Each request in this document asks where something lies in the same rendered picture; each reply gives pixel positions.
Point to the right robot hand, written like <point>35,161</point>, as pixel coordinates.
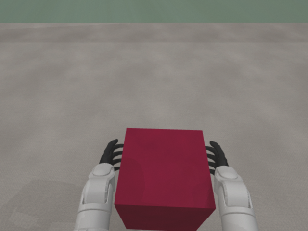
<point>218,157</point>

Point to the robot left forearm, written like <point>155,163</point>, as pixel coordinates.
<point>95,205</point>

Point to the robot right forearm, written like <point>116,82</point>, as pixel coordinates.
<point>234,201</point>

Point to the left robot hand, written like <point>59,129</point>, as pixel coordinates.
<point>109,154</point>

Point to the carton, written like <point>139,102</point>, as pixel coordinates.
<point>164,181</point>

